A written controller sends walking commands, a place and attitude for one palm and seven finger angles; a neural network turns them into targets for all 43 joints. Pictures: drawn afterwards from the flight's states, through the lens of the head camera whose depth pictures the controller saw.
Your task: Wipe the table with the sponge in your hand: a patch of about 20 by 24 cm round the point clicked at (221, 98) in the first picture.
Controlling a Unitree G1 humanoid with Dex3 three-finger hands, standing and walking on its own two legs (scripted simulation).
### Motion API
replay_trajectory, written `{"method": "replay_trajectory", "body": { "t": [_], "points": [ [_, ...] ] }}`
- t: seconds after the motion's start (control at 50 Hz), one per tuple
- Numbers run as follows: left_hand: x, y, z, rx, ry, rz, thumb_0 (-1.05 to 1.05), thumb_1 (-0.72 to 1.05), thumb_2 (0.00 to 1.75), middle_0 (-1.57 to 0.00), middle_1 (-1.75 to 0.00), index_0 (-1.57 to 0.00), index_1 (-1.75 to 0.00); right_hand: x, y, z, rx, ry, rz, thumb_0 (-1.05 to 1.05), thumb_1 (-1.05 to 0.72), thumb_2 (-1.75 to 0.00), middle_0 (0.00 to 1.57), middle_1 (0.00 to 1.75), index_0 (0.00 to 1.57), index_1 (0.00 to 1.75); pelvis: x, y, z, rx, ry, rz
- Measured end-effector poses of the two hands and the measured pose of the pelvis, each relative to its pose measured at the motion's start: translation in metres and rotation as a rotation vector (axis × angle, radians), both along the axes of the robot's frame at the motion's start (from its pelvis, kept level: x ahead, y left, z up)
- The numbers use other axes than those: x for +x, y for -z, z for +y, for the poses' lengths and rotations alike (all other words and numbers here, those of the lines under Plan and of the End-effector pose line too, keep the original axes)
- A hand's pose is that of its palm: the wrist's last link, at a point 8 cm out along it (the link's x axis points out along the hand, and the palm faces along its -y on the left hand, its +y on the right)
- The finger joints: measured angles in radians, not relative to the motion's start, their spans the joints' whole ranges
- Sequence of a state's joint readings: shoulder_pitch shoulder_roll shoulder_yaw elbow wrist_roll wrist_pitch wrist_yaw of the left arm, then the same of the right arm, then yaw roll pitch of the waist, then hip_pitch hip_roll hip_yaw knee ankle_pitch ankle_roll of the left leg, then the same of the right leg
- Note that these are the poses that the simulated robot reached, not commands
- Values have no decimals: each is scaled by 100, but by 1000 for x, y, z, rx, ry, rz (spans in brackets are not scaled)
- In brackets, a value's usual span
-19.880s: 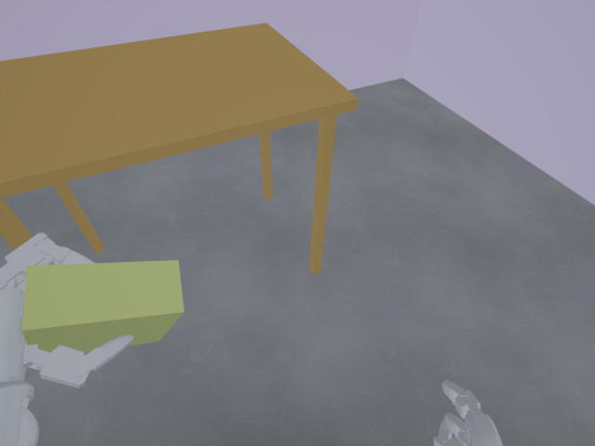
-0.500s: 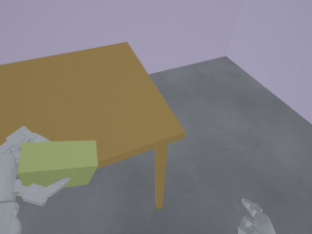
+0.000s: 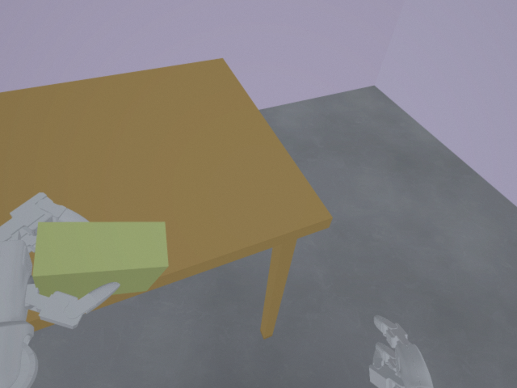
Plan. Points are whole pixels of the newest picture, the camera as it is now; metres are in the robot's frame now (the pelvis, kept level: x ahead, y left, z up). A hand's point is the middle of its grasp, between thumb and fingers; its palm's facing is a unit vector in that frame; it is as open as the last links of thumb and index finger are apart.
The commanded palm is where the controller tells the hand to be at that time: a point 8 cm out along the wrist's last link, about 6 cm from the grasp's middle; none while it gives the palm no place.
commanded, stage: come to a stop and stand still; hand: left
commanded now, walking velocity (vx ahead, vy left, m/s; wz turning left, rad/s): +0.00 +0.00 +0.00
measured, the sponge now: (120, 261) +0.23 +0.21 +0.12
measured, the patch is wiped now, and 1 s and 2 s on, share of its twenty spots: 0.00 0.00 0.00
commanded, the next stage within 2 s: look again from close up in 0.44 s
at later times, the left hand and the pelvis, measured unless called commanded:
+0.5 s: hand (88, 254) +0.22 +0.23 +0.15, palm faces +0.37 -0.85 -0.39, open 9.9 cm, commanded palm +0.17 +0.26 +0.17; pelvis +0.01 -0.01 +0.00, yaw +0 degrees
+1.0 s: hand (75, 250) +0.22 +0.24 +0.15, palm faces +0.39 -0.83 -0.39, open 9.9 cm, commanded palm +0.16 +0.26 +0.17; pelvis +0.00 -0.02 +0.00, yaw -1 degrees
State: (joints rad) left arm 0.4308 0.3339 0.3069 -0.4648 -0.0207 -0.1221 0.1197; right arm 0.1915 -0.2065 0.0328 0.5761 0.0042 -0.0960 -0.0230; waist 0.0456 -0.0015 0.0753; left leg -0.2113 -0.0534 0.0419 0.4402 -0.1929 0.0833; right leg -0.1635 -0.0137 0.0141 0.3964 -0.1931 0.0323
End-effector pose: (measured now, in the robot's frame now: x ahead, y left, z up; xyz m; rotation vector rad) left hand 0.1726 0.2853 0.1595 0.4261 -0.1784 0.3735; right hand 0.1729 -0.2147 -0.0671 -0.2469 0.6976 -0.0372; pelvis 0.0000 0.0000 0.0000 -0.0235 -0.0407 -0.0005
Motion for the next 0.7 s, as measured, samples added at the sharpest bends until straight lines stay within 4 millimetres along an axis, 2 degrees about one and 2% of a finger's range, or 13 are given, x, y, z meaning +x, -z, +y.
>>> {"method": "replay_trajectory", "body": {
  "t": [0.14, 0.22, 0.36, 0.54, 0.58, 0.62, 0.66, 0.7],
  "points": [
    [12, -14, -8, 47, 52, -36, -1, -47, 102, -76, -135, -76, -135, 6, -1, -9, -1, 31, -2, 1, -90, -90, 20, 30, 20, 30, 8, 0, -2, -3, 5, 6],
    [15, -13, -10, 53, 61, -15, -1, -47, 102, -76, -135, -76, -135, 9, -1, -15, 4, 52, -5, 1, -90, -90, 20, 30, 20, 30, 12, 0, -5, -4, 9, 9],
    [12, -6, -14, 31, 41, 24, -1, -47, 102, -76, -135, -76, -135, 12, -1, -24, 0, 63, -7, 1, -90, -90, 20, 30, 20, 29, 14, -1, -10, -3, 8, 5],
    [8, -9, -20, 21, 22, 5, -1, -47, 102, -76, -135, -76, -135, 13, -1, -26, 9, 54, -13, 1, -90, -90, 20, 30, 20, 29, 11, -1, -16, -3, 5, -2],
    [15, -26, -10, 161, 38, -44, -1, -47, 102, -76, -135, -77, -135, 11, 0, -25, -10, 14, -9, 1, -90, -90, 20, 30, 20, 29, 6, 0, -21, -4, -7, 12],
    [23, -37, 9, 188, -1, -120, -1, -48, 102, -76, -135, -77, -134, 7, 0, -23, -8, -9, 4, 1, -90, -90, 20, 30, 20, 29, 1, 0, -26, 2, 0, 16],
    [25, -37, 17, 142, -44, -157, -1, -47, 102, -76, -135, -76, -135, 2, -4, -24, 11, -1, -16, 1, -90, -90, 20, 30, 20, 29, -2, 0, -27, 7, 13, 17],
    [24, -29, 10, 87, -41, -155, -1, -47, 102, -75, -135, -76, -135, -2, -7, -26, 26, 12, -46, 1, -90, -90, 20, 30, 20, 30, -4, 1, -25, 8, 24, 16]
  ]
}}
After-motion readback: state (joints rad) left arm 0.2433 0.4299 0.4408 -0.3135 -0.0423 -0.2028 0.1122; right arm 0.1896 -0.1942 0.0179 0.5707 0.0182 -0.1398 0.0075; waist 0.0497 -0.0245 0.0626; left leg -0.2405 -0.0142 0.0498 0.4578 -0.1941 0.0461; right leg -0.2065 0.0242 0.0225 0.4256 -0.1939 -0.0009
